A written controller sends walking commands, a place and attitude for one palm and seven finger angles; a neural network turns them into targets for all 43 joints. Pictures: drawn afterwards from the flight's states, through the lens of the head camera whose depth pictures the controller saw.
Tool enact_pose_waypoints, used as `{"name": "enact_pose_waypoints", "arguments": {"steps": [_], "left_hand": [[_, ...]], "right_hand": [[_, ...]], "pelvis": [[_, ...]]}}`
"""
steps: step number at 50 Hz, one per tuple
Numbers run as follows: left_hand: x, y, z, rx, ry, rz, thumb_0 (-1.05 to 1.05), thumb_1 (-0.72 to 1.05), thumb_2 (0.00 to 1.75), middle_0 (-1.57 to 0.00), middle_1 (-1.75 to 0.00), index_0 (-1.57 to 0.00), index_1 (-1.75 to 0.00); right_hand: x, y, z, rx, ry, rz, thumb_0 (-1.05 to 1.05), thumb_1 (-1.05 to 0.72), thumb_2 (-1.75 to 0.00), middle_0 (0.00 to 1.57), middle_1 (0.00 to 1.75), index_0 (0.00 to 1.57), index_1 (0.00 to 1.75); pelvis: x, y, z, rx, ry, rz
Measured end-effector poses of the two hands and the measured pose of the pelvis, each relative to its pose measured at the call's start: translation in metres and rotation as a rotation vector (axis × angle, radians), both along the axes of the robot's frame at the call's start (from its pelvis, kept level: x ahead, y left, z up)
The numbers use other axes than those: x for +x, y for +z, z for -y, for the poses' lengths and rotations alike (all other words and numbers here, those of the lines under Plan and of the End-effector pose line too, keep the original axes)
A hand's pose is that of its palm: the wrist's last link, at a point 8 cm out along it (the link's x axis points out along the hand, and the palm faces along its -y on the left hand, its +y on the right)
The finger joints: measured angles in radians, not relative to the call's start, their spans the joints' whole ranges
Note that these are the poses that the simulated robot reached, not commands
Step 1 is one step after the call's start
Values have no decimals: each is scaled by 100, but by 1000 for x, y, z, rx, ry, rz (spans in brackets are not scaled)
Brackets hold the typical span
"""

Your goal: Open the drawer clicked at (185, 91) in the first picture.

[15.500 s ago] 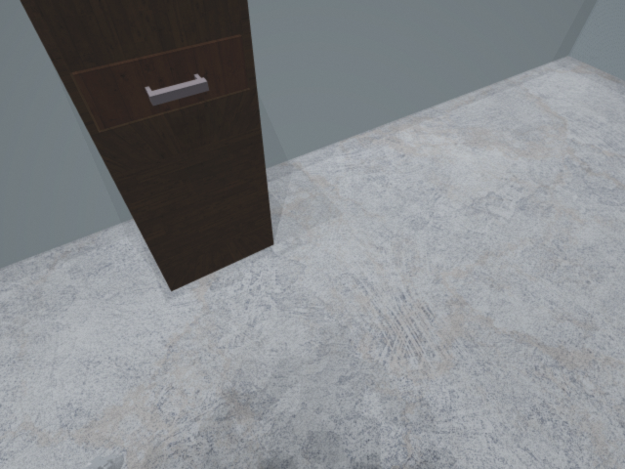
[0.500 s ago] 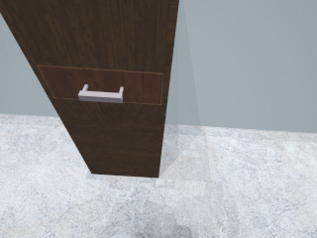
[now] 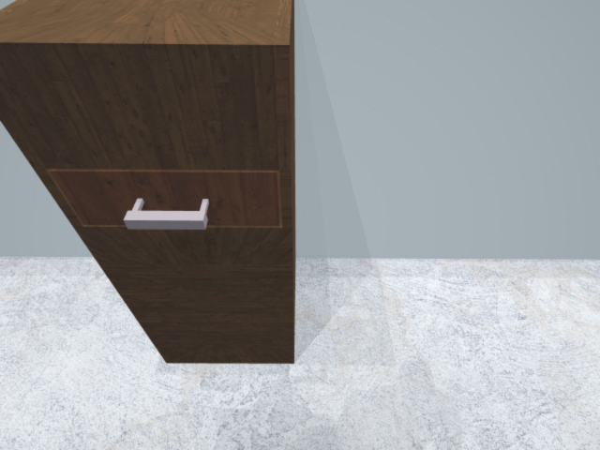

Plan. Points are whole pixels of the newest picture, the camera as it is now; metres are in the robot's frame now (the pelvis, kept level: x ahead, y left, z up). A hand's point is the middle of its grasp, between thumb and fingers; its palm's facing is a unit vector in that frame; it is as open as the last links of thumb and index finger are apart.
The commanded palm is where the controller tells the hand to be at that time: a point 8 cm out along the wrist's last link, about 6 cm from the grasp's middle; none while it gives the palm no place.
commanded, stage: come to a stop and stand still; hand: left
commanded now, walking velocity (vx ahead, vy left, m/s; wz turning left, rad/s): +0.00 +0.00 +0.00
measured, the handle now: (169, 211) +0.50 +0.26 +0.01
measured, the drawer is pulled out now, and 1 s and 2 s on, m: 0.00 0.00 0.00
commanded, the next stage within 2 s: look again from close up in 0.90 s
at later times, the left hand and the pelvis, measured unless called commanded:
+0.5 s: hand out of the picture -0.02 +0.18 -0.17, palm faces +0.01 -0.98 -0.17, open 7.4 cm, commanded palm none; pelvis -0.01 +0.01 +0.01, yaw -1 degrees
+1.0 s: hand out of the picture -0.03 +0.19 -0.17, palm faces +0.01 -0.99 -0.16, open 7.4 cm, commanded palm none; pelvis -0.01 +0.03 +0.01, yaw -1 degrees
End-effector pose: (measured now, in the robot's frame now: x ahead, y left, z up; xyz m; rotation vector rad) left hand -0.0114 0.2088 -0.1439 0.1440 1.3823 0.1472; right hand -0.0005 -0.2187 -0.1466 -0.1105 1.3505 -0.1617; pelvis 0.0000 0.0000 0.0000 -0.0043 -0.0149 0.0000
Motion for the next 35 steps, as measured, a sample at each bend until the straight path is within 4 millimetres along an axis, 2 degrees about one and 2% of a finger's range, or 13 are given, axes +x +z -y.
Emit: {"name": "enact_pose_waypoints", "arguments": {"steps": [7,14,35], "left_hand": [[12,0,-7,5,-1,45,1,92,90,-20,-30,-20,-30],[12,1,-13,1,-7,58,1,91,90,-20,-30,-20,-30],[-27,1,-23,-26,0,-39,0,90,90,-20,-30,-20,-30]], "right_hand": [[6,5,4,-21,12,19,1,-93,-90,20,30,20,30],[3,9,1,-26,23,20,1,-93,-90,20,30,20,30],[-28,10,-28,2,17,-55,1,-92,-90,20,30,20,30]], "pelvis": [[1,2,2,3,-4,11],[-4,4,-2,3,-4,15],[-14,8,-21,3,-14,8]]}}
